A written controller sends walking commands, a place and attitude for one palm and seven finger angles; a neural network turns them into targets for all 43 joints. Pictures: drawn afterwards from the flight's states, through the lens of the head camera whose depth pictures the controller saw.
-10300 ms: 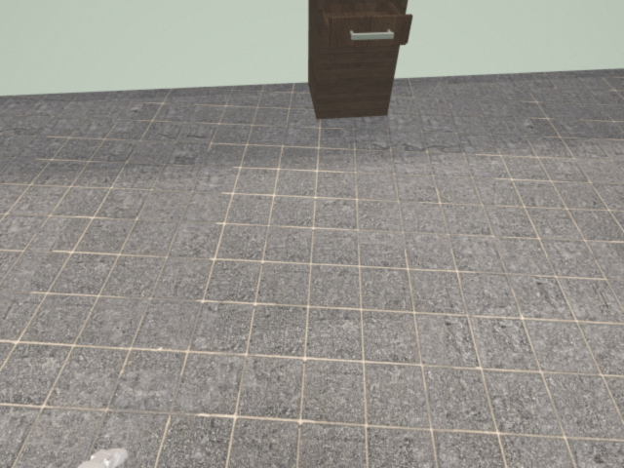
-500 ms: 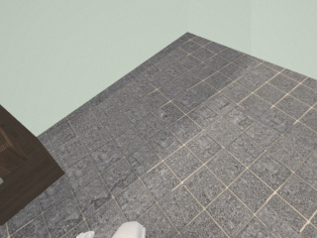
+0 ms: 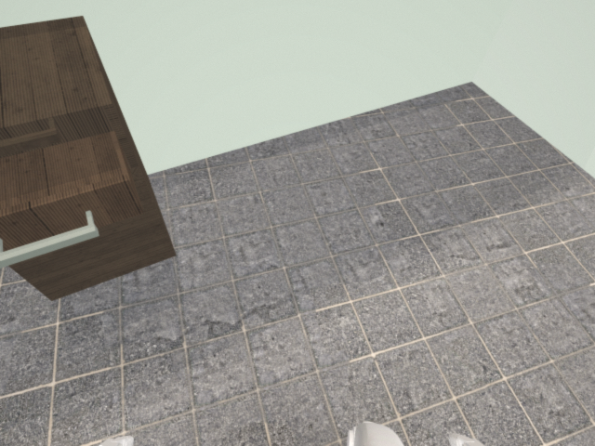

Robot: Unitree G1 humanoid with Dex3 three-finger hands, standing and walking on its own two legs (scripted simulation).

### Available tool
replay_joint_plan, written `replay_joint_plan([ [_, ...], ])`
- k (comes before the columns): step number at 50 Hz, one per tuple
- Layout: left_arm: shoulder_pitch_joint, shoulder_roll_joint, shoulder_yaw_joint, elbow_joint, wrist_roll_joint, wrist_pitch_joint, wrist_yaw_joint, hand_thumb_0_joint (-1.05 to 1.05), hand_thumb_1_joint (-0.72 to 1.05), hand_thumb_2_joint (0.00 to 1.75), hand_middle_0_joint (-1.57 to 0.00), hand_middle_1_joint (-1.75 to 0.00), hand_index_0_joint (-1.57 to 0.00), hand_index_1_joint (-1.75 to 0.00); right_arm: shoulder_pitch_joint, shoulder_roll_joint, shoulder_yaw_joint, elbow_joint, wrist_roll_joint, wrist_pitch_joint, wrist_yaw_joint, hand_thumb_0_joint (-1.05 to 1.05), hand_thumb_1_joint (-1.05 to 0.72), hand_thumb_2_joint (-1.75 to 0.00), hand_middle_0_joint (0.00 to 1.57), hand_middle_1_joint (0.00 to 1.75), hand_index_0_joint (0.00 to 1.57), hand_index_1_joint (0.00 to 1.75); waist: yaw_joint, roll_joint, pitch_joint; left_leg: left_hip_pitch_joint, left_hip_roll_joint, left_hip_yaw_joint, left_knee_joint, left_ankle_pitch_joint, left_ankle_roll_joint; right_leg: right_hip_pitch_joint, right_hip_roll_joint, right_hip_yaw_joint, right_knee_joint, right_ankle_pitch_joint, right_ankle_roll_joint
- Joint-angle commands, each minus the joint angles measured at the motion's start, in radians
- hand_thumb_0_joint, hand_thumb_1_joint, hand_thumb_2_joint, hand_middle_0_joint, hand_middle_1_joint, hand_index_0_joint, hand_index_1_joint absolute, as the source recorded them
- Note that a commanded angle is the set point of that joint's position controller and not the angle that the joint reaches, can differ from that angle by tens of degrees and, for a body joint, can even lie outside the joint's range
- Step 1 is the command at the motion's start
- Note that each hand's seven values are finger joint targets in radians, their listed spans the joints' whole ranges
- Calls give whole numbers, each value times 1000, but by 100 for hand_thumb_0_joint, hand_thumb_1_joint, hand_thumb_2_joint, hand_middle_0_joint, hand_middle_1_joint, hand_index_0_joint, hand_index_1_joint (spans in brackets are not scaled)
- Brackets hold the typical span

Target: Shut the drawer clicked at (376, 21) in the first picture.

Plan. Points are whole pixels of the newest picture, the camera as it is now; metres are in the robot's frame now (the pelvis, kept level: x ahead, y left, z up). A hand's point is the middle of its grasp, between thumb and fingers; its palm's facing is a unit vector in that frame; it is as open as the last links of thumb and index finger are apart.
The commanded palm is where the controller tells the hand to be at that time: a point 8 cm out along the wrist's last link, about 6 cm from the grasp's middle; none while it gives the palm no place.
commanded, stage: turn to face it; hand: left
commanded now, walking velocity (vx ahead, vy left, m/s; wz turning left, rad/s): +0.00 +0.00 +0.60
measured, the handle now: (46, 237) +0.49 +0.57 -0.21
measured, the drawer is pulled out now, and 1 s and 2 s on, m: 0.17 0.17 0.17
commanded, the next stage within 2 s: take the last steps up to it in 0.76 s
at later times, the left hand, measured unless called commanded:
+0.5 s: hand out of the picture +0.03 +0.16 -0.14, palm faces +0.28 -0.91 -0.29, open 7.4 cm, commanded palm none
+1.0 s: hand out of the picture -0.11 +0.19 -0.17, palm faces +0.52 -0.83 -0.22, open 7.4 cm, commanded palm none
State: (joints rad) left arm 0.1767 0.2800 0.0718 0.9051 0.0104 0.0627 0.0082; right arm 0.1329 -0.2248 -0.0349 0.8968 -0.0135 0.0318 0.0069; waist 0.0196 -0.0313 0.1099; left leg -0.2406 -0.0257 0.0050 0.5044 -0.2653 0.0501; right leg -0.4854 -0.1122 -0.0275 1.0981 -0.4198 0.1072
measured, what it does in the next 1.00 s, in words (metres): steps on the spot, turning left: right foot, then left foot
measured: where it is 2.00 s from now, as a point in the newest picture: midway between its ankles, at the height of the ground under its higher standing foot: (226, 441)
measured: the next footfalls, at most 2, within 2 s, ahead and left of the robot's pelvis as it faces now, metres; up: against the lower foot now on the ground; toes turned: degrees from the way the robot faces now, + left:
right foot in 0.26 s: +0.05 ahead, -0.15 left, +0.00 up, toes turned +8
left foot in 0.72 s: -0.05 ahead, +0.09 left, +0.00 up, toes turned +29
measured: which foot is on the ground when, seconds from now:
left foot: down 0.00-0.26, up 0.28-0.70, down 0.72-1.00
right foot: up 0.00-0.24, down 0.26-0.72, up 0.74-1.00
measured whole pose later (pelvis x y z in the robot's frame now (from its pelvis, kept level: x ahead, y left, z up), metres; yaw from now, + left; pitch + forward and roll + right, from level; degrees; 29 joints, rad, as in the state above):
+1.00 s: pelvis -0.03 -0.01 +0.00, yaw +29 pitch -1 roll -1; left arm 0.24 0.24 0.05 0.99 0.02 0.06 0.00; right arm 0.14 -0.18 -0.01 0.94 -0.02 0.01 -0.01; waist 0.03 -0.02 0.07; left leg -0.18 -0.02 0.02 0.45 -0.25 0.05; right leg -0.39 -0.09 -0.05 0.94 -0.45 0.07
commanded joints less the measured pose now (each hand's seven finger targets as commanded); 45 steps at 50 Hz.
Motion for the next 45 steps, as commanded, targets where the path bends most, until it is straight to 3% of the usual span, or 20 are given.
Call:
replay_joint_plan([
  [1,-39,68,16,-101,2,-28,8,0,90,90,-20,-30,-20,-30,53,-218,-72,-51,-5,-18,-11,0,-90,-90,20,30,20,30,-47,148,-144,127,246,-266,-154,475,126,-31,19,21,-81,9,8],
  [6,-94,50,8,-138,-3,-37,11,0,90,90,-20,-30,-20,-30,84,-220,-83,-46,-11,-12,-11,0,-90,-90,20,30,20,30,-62,204,-161,120,229,-351,-109,520,132,44,65,24,-258,-35,-4],
  [11,18,65,12,-122,-10,-56,19,0,90,90,-20,-30,-20,-30,45,-207,-90,-63,-3,-5,-10,0,-90,-90,20,30,20,30,-5,173,-210,-8,163,-389,-9,467,70,323,98,6,-633,166,-29],
  [12,59,107,20,-114,-5,-66,24,0,90,90,-20,-30,-20,-30,51,-173,-86,-67,5,-7,-5,0,-90,-90,20,30,20,30,13,87,-220,-127,116,-347,74,300,17,469,8,81,-755,246,-49],
  [13,77,196,36,-114,12,-74,33,0,90,90,-20,-30,-20,-30,80,-97,-73,-87,13,-8,0,0,-90,-90,20,30,20,30,12,-202,-236,-340,-36,-142,290,-135,-75,609,-277,340,-812,379,-147],
  [14,68,210,30,-124,7,-67,30,0,90,90,-20,-30,-20,-30,66,-131,-83,-96,-2,0,-5,0,-90,-90,20,30,20,30,14,-221,-207,-341,-36,-101,486,-348,-92,459,-396,368,-806,453,-239],
  [15,26,168,31,-128,5,-65,35,0,90,90,-20,-30,-20,-30,47,-144,-89,-83,-5,15,-2,0,-90,-90,20,30,20,30,4,-222,-166,-316,0,-124,615,-314,-87,358,-357,329,-814,413,-255],
  [16,-27,138,18,-138,3,-62,31,0,90,90,-20,-30,-20,-30,50,-137,-88,-60,-7,24,5,0,-90,-90,20,30,20,30,-25,-143,-98,-324,17,-107,704,-238,-94,302,-285,245,-813,357,-240],
  [18,-66,91,3,-145,4,-70,25,0,90,90,-20,-30,-20,-30,85,-119,-79,-30,-9,29,20,0,-90,-90,20,30,20,30,-52,-130,-73,-333,36,-63,754,-126,-113,303,-200,87,-781,420,-203],
  [25,84,121,14,-81,15,-72,26,0,90,90,-20,-30,-20,-30,-8,-98,-57,-36,-3,31,21,0,-90,-90,20,30,20,30,6,-152,-101,-306,57,6,555,-169,-137,430,-227,3,-746,588,-224],
  [30,129,156,26,-38,22,-63,25,0,90,90,-20,-30,-20,-30,-58,-74,-33,-42,6,15,16,0,-90,-90,20,30,20,30,33,-204,-131,-174,42,70,293,-216,-109,442,-245,-25,-682,714,-236],
  [32,117,166,28,-26,20,-60,24,0,90,90,-20,-30,-20,-30,-19,-77,-29,-32,8,7,11,0,-90,-90,20,30,20,30,11,-203,-154,-89,29,93,161,-154,-97,423,-240,-44,-639,711,-214],
  [34,99,152,28,-19,6,-54,20,0,90,90,-20,-30,-20,-30,56,-112,-36,-10,3,-8,9,0,-90,-90,20,30,20,30,-39,-129,-188,108,48,87,-101,79,-75,335,-200,-108,-506,608,-138],
  [35,118,103,20,-33,-1,-47,16,0,90,90,-20,-30,-20,-30,87,-207,-55,-10,-5,-18,7,0,-90,-90,20,30,20,30,-53,101,-228,286,232,-133,-150,310,-9,138,-107,-157,-320,305,-73],
  [36,97,35,-5,-67,0,-43,13,0,90,90,-20,-30,-20,-30,134,-291,-72,-5,-4,-15,1,0,-90,-90,20,30,20,30,-78,327,-220,323,449,-352,-143,719,133,-52,-20,-125,-158,-245,-25],
  [37,44,55,-9,-71,6,-30,21,0,90,90,-20,-30,-20,-30,161,-279,-68,14,-4,-12,-11,0,-90,-90,20,30,20,30,-97,235,-213,255,455,-317,-127,742,183,-30,-14,-36,-63,-256,-37],
  [38,24,40,-5,-50,2,-26,25,0,90,90,-20,-30,-20,-30,130,-259,-63,15,-7,-15,-25,0,-90,-90,20,30,20,30,-81,282,-192,225,401,-292,-123,737,176,-48,-11,0,-16,-212,-35],
  [39,24,58,-2,-29,0,-24,20,0,90,90,-20,-30,-20,-30,70,-222,-53,4,-6,-13,-29,0,-90,-90,20,30,20,30,-62,250,-145,171,357,-238,-129,694,158,-40,-15,16,10,-140,-35],
  [41,71,52,-2,5,2,-26,10,0,90,90,-20,-30,-20,-30,3,-182,-38,-15,-3,-19,-29,0,-90,-90,20,30,20,30,-22,174,-132,147,294,-152,-141,646,125,-11,-6,2,13,-47,-31],
  [45,88,37,-10,23,3,-26,5,0,90,90,-20,-30,-20,-30,35,-166,-32,-2,0,-26,-26,0,-90,-90,20,30,20,30,-28,170,-140,151,261,-153,-191,454,127,33,17,-14,-81,-11,-29],
])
